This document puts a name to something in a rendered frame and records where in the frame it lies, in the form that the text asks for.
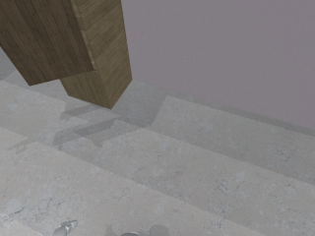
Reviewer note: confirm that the left robot hand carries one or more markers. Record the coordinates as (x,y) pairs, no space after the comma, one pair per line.
(65,228)

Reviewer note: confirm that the cupboard door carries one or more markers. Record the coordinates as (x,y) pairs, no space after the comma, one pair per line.
(43,39)

